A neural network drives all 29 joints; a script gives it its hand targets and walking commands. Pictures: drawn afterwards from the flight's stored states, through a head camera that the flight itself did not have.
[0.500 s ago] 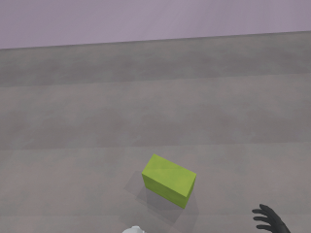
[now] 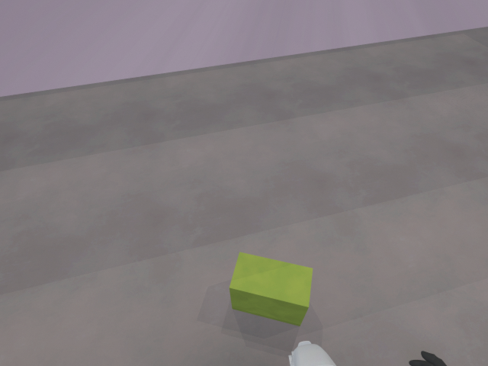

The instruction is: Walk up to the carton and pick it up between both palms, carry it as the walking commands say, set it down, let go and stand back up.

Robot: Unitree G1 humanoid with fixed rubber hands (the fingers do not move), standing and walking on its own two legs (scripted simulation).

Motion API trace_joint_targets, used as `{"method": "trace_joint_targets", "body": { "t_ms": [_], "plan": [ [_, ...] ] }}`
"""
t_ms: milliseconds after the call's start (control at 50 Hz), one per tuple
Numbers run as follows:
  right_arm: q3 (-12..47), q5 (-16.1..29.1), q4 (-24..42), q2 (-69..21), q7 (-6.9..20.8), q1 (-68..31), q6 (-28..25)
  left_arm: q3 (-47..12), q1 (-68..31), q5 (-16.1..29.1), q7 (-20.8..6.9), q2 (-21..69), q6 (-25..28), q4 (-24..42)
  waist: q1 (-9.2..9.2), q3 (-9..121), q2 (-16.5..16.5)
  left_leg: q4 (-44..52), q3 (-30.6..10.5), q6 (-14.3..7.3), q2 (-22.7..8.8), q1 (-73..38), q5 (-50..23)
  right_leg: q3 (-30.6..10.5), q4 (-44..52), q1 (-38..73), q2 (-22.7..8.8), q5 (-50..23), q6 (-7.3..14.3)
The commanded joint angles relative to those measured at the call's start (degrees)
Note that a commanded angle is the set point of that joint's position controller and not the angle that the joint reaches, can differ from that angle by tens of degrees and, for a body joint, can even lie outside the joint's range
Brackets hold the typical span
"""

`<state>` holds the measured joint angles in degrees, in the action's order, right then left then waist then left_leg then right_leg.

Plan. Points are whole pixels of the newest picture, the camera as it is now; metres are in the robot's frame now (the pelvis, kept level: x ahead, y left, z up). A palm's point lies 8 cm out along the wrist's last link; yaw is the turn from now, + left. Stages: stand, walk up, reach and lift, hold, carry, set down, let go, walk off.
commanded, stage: walk up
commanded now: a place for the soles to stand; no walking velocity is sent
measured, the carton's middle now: (270, 289) +0.49 -0.12 -0.66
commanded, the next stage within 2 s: none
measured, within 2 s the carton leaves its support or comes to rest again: neither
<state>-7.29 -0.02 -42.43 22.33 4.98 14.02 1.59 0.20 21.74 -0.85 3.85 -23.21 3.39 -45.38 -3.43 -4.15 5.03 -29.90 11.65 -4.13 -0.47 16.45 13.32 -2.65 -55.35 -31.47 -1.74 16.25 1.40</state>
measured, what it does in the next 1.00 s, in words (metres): walks ahead: right foot, then left foot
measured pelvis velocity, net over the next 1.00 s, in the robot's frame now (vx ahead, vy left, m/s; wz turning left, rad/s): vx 0.11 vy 0.03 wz -0.20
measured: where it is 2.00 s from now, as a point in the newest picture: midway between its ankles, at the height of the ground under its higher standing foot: outside the picture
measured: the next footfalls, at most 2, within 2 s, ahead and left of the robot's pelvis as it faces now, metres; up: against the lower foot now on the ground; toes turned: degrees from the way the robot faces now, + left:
right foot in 0.18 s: +0.13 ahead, -0.13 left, +0.00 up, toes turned -6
left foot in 0.38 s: +0.15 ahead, +0.21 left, +0.00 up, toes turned -2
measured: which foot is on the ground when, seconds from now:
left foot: down 0.00-0.16, up 0.18-0.36, down 0.38-0.78, up 0.80-1.00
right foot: up 0.00-0.16, down 0.18-0.36, up 0.38-0.76, down 0.78-1.00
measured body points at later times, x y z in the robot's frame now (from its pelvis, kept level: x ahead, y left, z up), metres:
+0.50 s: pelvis +0.08 +0.10 -0.03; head +0.11 +0.09 +0.42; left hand +0.19 +0.41 -0.13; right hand +0.13 -0.23 -0.13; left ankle +0.11 +0.21 -0.74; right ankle +0.09 -0.09 -0.68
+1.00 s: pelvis +0.11 +0.03 -0.02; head +0.17 +0.02 +0.42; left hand +0.29 +0.32 -0.13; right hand +0.12 -0.30 -0.13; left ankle +0.12 +0.15 -0.72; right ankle +0.17 -0.12 -0.74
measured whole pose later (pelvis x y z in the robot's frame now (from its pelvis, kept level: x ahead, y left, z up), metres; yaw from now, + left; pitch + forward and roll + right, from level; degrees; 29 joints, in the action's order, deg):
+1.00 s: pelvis +0.11 +0.03 -0.02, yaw -12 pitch +0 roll +1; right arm -5.7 0.0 -46.7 22.5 -0.8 14.0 0.2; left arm 0.8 10.5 -1.0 -0.1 -24.4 -1.1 -45.3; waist -1.2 -7.0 -1.0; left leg -50.4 3.5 1.0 -0.8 21.7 32.4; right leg -3.8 -41.4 -27.3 -0.8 14.1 -0.2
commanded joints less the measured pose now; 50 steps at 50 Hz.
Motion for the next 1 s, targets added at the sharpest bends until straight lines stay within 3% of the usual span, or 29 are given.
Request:
{"method": "trace_joint_targets", "body": {
  "t_ms": [0, 60, 80, 100, 120, 140, 160, 180, 220, 240, 300, 320, 340, 360, 380, 400, 440, 520, 560, 660, 700, 720, 740, 760, 780, 800, 860, 940, 980],
  "plan": [
    [-4.6, -4.0, 6.6, 15.0, -0.5, 0.7, -0.2, 6.4, 2.7, 0.4, 0.1, -14.7, -0.1, -0.6, -1.6, 4.9, 3.3, 17.2, -17.2, 1.9, -14.6, -14.5, 24.1, 7.2, 6.9, -4.4, 0.7, 3.9, -2.9],
    [-4.8, -4.1, 8.7, 15.0, -0.5, -6.7, 0.4, 6.7, 10.4, 0.3, 0.9, -13.7, -0.2, -1.8, 3.41, 2.8, 3.3, 17.2, -10.9, 9.9, -13.0, -4.2, 11.3, 9.9, 17.3, 10.4, -0.5, 1.7, -0.6],
    [-4.3, -4.3, 9.0, 13.6, -0.6, -10.5, 0.6, 6.9, 14.0, 0.7, 1.0, -12.7, 0.1, -2.3, 5.96, 4.6, 4.0, 13.7, -8.4, 9.7, -12.8, -0.7, 2.5, 12.6, 17.9, 16.7, 1.1, -0.3, 0.1],
    [-4.4, -3.7, 10.2, 13.5, -0.9, -14.1, 0.9, 7.5, 22.3, 1.1, 1.4, -13.1, 0.2, -4.0, 10.11, 6.3, 1.3, 5.3, -5.4, 13.8, -11.2, 3.8, -8.3, 13.6, 23.3, 26.1, 2.3, -1.7, 0.6],
    [-4.1, -3.5, 10.1, 13.0, -1.4, -15.5, 0.7, 8.9, 28.7, 1.3, 2.1, -14.1, 0.5, -5.5, 15.44, 9.9, -5.5, -14.4, -1.4, 13.9, -7.2, 9.2, -19.4, 10.5, 29.1, 36.5, 1.4, -6.2, 3.3],
    [-1.8, -2.5, 7.5, 7.4, -2.0, -6.9, 0.2, 9.6, 23.4, 1.2, 3.0, -15.3, 0.2, -3.9, 13.2, 11.5, -21.7, -32.6, -4.8, 10.5, -1.3, 18.9, 6.8, -8.5, 29.2, 40.5, -5.8, -4.7, 9.1],
    [-2.1, -2.7, 7.3, 7.9, -1.9, -3.7, 0.3, 9.3, 12.8, -0.5, 3.7, -16.6, 0.6, 0.8, 7.92, 10.0, -20.5, -47.6, -16.5, 10.2, -1.8, 26.2, 22.1, -34.7, 34.5, 32.9, -21.4, 11.9, 18.5],
    [-3.0, -2.6, 6.7, 11.9, -1.9, -4.2, 0.2, 8.4, 6.0, -0.3, 4.0, -17.8, 1.4, 3.5, 3.65, 2.7, -9.4, -51.7, -24.4, 8.2, -5.0, 28.2, 23.0, -43.2, 37.8, 20.2, -26.3, 25.9, 21.6],
    [-3.3, -2.1, 6.7, 13.3, -0.9, -4.7, 0.9, 7.8, -1.7, 0.8, 4.9, -20.8, 3.1, 4.0, -0.78, -5.3, -1.3, -46.7, -25.5, 6.1, -8.8, 19.7, 17.9, -33.5, 39.3, 4.7, -25.8, 18.8, 18.3],
    [-2.9, -2.1, 5.8, 13.0, -0.1, -2.3, 0.8, 7.4, -4.6, 0.6, 4.1, -20.2, 3.4, 4.7, -2.29, -3.1, -4.5, -34.9, -20.7, 5.4, -7.0, 15.2, 16.9, -24.3, 36.7, 3.3, -18.6, 18.7, 13.3],
    [-3.1, -1.2, -1.1, 11.5, -0.4, 10.2, -1.0, 6.7, -5.6, -2.1, 0.4, -17.3, 2.1, 4.6, -4.2, 3.7, -15.2, -9.2, -9.6, 3.2, -2.5, -10.3, 14.5, -7.5, 25.4, -5.6, -6.7, 15.3, 8.9],
    [-3.7, -1.3, -3.3, 11.7, -1.7, 14.3, -1.7, 5.3, -4.9, -2.7, -0.3, -14.1, 1.3, 4.4, -5.88, 5.0, -9.7, -6.6, -8.8, 4.5, 1.3, -17.9, 13.5, -4.5, 13.4, -10.9, -3.8, 12.9, 6.1],
    [-4.5, -2.0, -3.0, 16.0, -3.3, 16.5, -2.7, 3.9, -1.6, -1.9, -0.6, -8.2, 0.5, 5.4, -5.79, 5.3, 8.7, 6.8, -22.2, 5.9, -8.1, -16.3, 21.8, 0.7, -3.9, -12.7, 2.5, 16.3, 3.4],
    [-4.5, -2.7, -0.1, 21.5, -4.0, 11.6, -3.5, 4.6, -1.9, -1.1, -0.7, -9.4, 0.0, 6.6, -2.74, 0.3, 8.5, 15.5, -45.3, 0.7, -22.3, -8.1, 33.6, -5.0, -11.8, -17.9, 5.8, 15.0, 1.1],
    [-4.4, -1.7, 0.8, 22.3, -4.8, 5.0, -4.0, 6.0, -2.3, -1.2, -0.9, -13.0, -0.6, 5.0, -0.24, -3.3, -0.5, 15.8, -45.2, -0.8, -24.3, -2.3, 31.5, -10.0, -13.0, -15.3, 2.2, 11.5, 1.1],
    [-4.1, -2.0, 1.7, 21.2, -5.7, 0.8, -4.5, 5.7, 0.4, -0.6, -1.5, -12.9, -1.1, 3.7, 2.8, -2.9, -5.3, 12.4, -40.9, -0.8, -23.8, -2.4, 25.8, -10.7, -13.7, -14.4, 0.7, 8.2, -0.1],
    [-3.4, -1.2, 0.7, 19.8, -6.5, -0.1, -5.5, 7.2, -0.1, -0.5, -2.1, -15.1, -1.8, 1.7, 3.44, -4.0, -4.4, 10.1, -36.7, -2.4, -23.0, -1.1, 17.1, -8.8, -13.6, -12.5, -0.9, 5.9, -1.5],
    [-2.3, -0.6, -2.4, 17.8, -6.7, 5.0, -6.3, 6.6, -1.8, -0.2, -3.6, -12.0, -2.6, 0.9, 2.64, 0.3, -1.2, 0.7, -19.4, -0.2, -17.8, -10.0, -22.4, -6.5, -7.1, -9.9, -0.2, 2.1, -1.6],
    [-2.3, -0.5, -3.0, 17.1, -6.9, 8.1, -6.5, 5.8, -6.1, -0.2, -3.9, -10.3, -2.9, 1.9, 0.88, 1.6, 0.7, -0.4, -17.4, 1.4, -18.2, -14.2, -34.0, -4.3, -4.2, -10.1, 1.1, 2.0, -0.5],
    [-2.5, 0.1, -0.8, 16.8, -7.2, 4.8, -5.2, 5.1, -9.5, -0.1, -4.5, -9.9, -3.1, 2.4, 0.73, 3.4, 9.4, -4.4, -11.9, -3.1, -18.0, -14.2, -39.0, 3.5, 5.4, -4.6, 0.6, 3.2, -0.5],
    [-2.3, 0.4, 1.0, 16.8, -6.8, -0.4, -4.3, 5.0, -6.4, 0.0, -4.6, -10.7, -2.4, 1.3, 2.77, 7.8, 10.6, -9.4, -9.2, -3.7, -16.4, -9.1, -32.9, 6.1, 13.8, 5.8, 1.4, 1.3, 0.8],
    [-1.5, 0.8, 1.9, 16.1, -6.6, -2.3, -3.9, 5.9, -1.9, -0.3, -4.5, -11.5, -2.0, -0.3, 6.0, 10.1, 6.7, -16.3, -6.1, -1.6, -14.1, -5.5, -29.9, 7.9, 20.6, 15.0, 4.0, -5.1, 1.1],
    [-0.9, 0.8, 1.2, 13.4, -6.4, 0.2, -3.7, 6.9, 0.6, -0.6, -4.2, -14.0, -1.3, -1.1, 6.83, 13.6, -2.0, -26.1, -5.3, 0.8, -10.0, -0.5, -17.7, 0.7, 24.6, 22.2, 2.3, -16.2, 2.4],
    [0.3, 1.6, 2.5, 9.6, -6.4, 1.7, -3.1, 8.6, 0.6, -1.7, -3.6, -19.5, -1.2, 0.0, 7.07, 14.6, -19.5, -34.8, -6.9, 3.7, -3.0, 11.2, 3.3, -19.7, 26.2, 28.2, -7.3, -31.6, 7.7],
    [0.7, 1.4, 2.5, 9.6, -6.9, 0.5, -2.4, 8.0, -3.1, -1.3, -3.3, -19.6, -1.5, 2.0, 5.03, 15.0, -15.6, -37.7, -9.0, 2.8, -1.1, 17.0, 24.1, -30.3, 26.7, 27.8, -13.1, -33.7, 13.9],
    [0.1, 1.6, 1.3, 11.0, -7.4, 0.7, -1.9, 7.6, -5.2, -0.8, -3.2, -18.9, -1.9, 2.5, 4.61, 12.9, -12.2, -37.3, -12.4, 2.0, -3.6, 14.3, 26.3, -27.2, 27.4, 21.2, -13.4, -26.8, 15.1],
    [0.2, 1.2, -1.0, 11.2, -6.9, -0.4, -2.3, 6.8, -8.9, -1.2, -2.8, -17.1, -3.7, 3.0, 3.91, 4.4, -18.2, -24.1, -9.6, 2.7, -2.2, 10.1, 25.4, -18.2, 25.8, 12.5, -6.4, -21.1, 11.6],
    [-0.6, 0.4, -3.3, 10.5, -6.6, 5.2, -2.1, 5.7, -10.9, -0.9, -2.8, -15.0, -4.0, 4.3, 1.95, 8.8, -15.0, -13.8, -8.0, 2.1, 0.3, -0.3, 17.1, -19.3, 26.0, 7.1, -8.2, -9.6, 10.6],
    [-1.3, -0.5, -4.5, 10.2, -6.4, 6.6, -2.4, 5.0, -14.5, -0.1, -2.8, -13.1, -4.4, 3.8, 0.13, 6.9, -13.4, -3.8, -8.4, 2.1, 0.9, -8.3, 8.2, -15.8, 22.6, 1.9, -5.6, -4.9, 6.5]
  ]
}}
